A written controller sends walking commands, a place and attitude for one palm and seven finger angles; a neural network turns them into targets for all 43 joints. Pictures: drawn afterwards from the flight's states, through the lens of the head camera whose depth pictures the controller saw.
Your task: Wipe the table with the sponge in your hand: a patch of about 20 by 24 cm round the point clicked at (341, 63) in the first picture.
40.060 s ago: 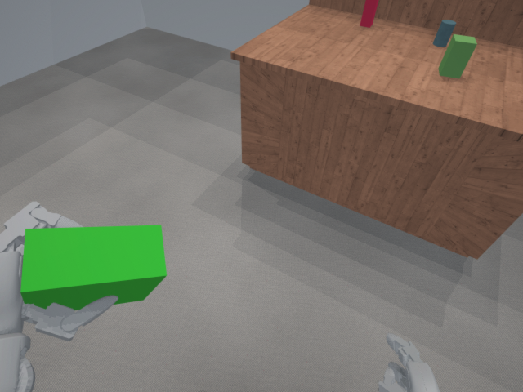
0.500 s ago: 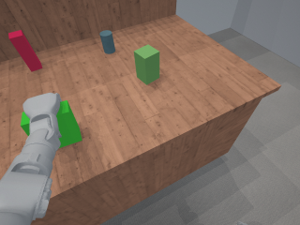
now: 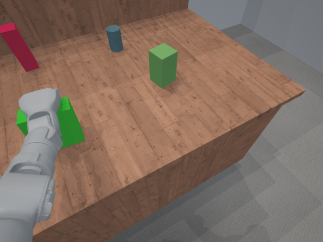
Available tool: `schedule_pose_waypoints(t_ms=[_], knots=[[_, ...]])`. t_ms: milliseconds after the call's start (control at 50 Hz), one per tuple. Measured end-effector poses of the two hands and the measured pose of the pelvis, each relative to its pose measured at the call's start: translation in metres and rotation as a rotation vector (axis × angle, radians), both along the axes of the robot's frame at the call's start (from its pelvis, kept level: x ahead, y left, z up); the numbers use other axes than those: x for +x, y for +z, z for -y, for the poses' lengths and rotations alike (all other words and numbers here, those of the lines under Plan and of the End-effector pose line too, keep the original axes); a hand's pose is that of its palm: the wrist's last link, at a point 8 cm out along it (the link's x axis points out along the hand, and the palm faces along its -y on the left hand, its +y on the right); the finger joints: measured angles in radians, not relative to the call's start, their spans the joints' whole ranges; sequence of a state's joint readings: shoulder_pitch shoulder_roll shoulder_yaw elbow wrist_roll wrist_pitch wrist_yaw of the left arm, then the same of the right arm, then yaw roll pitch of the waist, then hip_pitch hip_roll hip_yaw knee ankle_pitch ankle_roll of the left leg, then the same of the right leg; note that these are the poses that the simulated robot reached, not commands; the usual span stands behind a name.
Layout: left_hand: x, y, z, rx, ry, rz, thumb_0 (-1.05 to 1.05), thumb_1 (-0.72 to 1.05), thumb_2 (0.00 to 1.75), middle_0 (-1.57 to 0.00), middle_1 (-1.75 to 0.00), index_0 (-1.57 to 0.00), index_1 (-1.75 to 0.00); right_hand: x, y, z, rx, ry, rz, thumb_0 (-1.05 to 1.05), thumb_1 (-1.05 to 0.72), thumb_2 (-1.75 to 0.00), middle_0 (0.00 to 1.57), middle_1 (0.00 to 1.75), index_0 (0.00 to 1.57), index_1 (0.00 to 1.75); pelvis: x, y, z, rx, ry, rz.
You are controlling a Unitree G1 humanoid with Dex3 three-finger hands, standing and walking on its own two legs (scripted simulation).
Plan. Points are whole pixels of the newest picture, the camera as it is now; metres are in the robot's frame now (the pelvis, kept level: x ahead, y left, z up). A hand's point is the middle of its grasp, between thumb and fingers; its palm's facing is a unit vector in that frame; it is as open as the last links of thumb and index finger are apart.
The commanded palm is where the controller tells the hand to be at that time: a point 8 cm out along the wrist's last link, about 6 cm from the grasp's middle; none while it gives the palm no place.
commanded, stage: slide back across to the first lane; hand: left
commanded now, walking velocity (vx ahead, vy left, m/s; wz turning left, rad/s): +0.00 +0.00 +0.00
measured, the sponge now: (57, 131) +0.42 +0.30 +0.00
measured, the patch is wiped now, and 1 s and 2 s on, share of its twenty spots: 1.00 1.00 1.00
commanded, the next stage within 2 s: wipe back along the first lane in 0.62 s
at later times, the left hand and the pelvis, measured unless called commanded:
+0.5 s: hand (34, 120) +0.42 +0.34 +0.05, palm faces -0.06 -0.02 -1.00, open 10.2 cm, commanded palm +0.39 +0.34 +0.10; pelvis +0.02 +0.03 +0.01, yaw +0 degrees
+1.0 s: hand (18, 133) +0.38 +0.37 +0.05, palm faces -0.08 -0.03 -1.00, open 10.2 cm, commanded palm +0.35 +0.35 +0.10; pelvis +0.04 +0.01 +0.01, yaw +1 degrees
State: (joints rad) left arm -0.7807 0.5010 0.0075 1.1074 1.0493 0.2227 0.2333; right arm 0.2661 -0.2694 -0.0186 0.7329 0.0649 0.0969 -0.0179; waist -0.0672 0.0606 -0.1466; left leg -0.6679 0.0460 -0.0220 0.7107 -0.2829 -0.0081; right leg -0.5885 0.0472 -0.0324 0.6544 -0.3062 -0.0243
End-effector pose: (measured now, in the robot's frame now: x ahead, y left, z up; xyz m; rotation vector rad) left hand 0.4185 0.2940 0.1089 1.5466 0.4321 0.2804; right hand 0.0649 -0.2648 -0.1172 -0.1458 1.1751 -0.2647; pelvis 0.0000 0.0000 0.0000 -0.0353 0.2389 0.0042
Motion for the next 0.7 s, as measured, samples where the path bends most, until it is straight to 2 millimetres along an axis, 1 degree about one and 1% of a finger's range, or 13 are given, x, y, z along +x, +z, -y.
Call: schedule_pose_waypoints(t_ms=[80,160,260,340,460,580,700], knots=[[-0.001,0.0,-0.006,-0.012,-0.006,0.018,0.01,-0.53,1.04,-0.73,-1.29,-0.76,-1.31,0.003,0.002,-0.013,0.011,-0.004,0.011,0.01,-0.91,-0.9,0.2,0.3,0.2,0.3,0.002,0.002,-0.009,-0.001,-0.005,0.01],[-0.003,0.002,-0.014,-0.018,0.0,0.034,0.01,-0.53,1.04,-0.73,-1.3,-0.76,-1.31,0.01,0.005,-0.025,0.022,0.002,0.03,0.01,-0.91,-0.9,0.2,0.3,0.2,0.3,0.005,0.004,-0.017,-0.002,-0.007,0.024],[-0.007,0.002,-0.028,-0.018,0.017,0.033,0.01,-0.53,1.04,-0.73,-1.3,-0.75,-1.31,0.025,0.009,-0.037,0.027,0.025,0.057,0.01,-0.91,-0.9,0.21,0.3,0.2,0.3,0.008,0.005,-0.025,-0.003,-0.003,0.035],[-0.009,0.002,-0.034,-0.012,0.012,0.029,0.01,-0.53,1.04,-0.73,-1.3,-0.75,-1.31,0.039,0.012,-0.042,0.026,0.05,0.075,0.01,-0.91,-0.9,0.21,0.3,0.2,0.3,0.011,0.006,-0.029,-0.004,0.003,0.039],[-0.011,0.0,-0.037,-0.011,0.0,0.034,0.01,-0.52,1.04,-0.73,-1.3,-0.75,-1.31,0.06,0.015,-0.047,0.025,0.077,0.1,0.01,-0.91,-0.9,0.21,0.3,0.2,0.3,0.018,0.006,-0.032,-0.006,0.007,0.042],[-0.014,0.001,-0.042,-0.009,0.016,0.041,0.01,-0.52,1.04,-0.72,-1.3,-0.74,-1.32,0.078,0.019,-0.046,0.027,0.098,0.117,0.01,-0.91,-0.9,0.21,0.3,0.2,0.3,0.024,0.008,-0.029,-0.004,0.009,0.048],[-0.022,0.003,-0.057,-0.007,0.066,0.016,0.01,-0.52,1.04,-0.72,-1.3,-0.74,-1.32,0.091,0.022,-0.039,0.02,0.11,0.124,0.01,-0.91,-0.9,0.21,0.3,0.2,0.3,0.03,0.01,-0.023,-0.002,0.014,0.056]])
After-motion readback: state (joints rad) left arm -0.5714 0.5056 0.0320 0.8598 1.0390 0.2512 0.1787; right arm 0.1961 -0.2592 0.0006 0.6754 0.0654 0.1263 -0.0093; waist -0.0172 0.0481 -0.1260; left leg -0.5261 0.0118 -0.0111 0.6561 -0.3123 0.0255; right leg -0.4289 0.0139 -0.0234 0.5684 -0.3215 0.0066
